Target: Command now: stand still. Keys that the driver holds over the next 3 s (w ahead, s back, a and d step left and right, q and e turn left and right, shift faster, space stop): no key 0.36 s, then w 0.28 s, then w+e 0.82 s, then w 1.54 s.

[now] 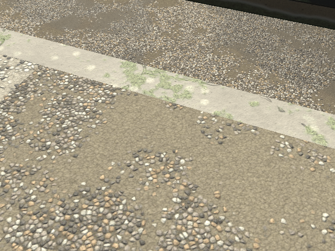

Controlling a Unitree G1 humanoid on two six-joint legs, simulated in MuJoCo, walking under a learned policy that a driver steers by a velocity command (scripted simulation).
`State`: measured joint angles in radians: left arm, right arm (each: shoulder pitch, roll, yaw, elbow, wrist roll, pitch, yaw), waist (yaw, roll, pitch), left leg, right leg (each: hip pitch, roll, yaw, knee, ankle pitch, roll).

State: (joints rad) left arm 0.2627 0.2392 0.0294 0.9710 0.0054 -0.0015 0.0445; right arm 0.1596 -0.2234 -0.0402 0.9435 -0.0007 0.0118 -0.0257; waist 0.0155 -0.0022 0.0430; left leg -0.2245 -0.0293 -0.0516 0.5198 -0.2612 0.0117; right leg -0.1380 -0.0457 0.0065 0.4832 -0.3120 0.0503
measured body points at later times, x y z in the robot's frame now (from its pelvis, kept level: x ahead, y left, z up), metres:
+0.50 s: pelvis +0.01 -0.01 +0.00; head +0.00 -0.01 +0.45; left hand -0.01 +0.24 -0.16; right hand +0.04 -0.26 -0.15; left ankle +0.01 +0.11 -0.73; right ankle -0.03 -0.15 -0.73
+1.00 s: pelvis +0.19 -0.02 -0.01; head +0.22 -0.02 +0.44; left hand +0.42 +0.18 -0.12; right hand +0.06 -0.24 -0.15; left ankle +0.02 +0.11 -0.74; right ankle +0.35 -0.16 -0.70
